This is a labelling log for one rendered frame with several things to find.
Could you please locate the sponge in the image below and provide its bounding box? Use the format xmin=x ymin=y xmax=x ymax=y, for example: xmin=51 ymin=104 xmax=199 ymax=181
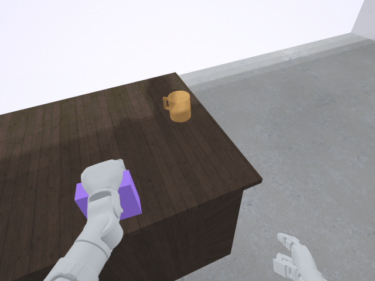
xmin=74 ymin=170 xmax=142 ymax=220

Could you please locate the robot right hand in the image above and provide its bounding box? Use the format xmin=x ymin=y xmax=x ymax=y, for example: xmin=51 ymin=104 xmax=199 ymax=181
xmin=273 ymin=233 xmax=317 ymax=281

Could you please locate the robot left hand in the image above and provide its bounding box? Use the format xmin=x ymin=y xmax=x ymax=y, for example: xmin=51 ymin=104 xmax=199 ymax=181
xmin=81 ymin=159 xmax=126 ymax=213

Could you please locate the robot right forearm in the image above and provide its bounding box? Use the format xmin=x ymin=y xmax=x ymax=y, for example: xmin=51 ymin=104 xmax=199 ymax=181
xmin=296 ymin=266 xmax=327 ymax=281

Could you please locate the table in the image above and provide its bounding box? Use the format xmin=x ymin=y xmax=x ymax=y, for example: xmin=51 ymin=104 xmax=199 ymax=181
xmin=0 ymin=72 xmax=263 ymax=281

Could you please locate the robot left forearm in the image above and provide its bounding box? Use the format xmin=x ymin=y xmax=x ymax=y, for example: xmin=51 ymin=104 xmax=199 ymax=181
xmin=44 ymin=188 xmax=123 ymax=281

